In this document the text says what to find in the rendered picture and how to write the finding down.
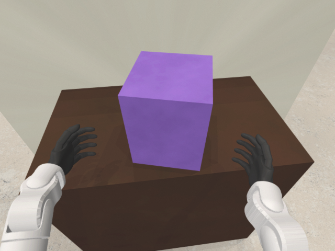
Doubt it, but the robot left forearm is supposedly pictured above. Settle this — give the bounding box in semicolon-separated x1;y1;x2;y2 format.
0;163;65;251

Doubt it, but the robot right forearm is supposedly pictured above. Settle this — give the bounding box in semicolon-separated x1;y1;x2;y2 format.
244;181;309;251

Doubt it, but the left robot hand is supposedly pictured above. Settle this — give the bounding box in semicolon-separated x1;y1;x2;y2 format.
48;124;97;175

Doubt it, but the right robot hand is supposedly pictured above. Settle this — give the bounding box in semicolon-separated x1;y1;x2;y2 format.
232;133;274;187

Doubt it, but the pedestal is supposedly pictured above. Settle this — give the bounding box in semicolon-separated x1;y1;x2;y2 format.
19;76;314;251

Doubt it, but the carton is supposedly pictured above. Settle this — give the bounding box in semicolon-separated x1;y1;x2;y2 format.
118;51;213;171

